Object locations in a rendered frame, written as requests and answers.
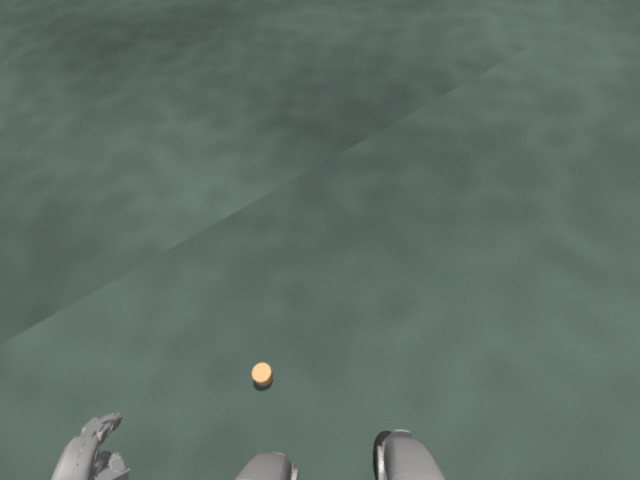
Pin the tin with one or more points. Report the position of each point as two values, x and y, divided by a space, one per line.
262 374

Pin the left robot hand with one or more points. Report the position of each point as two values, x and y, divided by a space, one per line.
80 459

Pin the right robot foot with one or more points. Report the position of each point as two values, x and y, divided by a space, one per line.
378 442

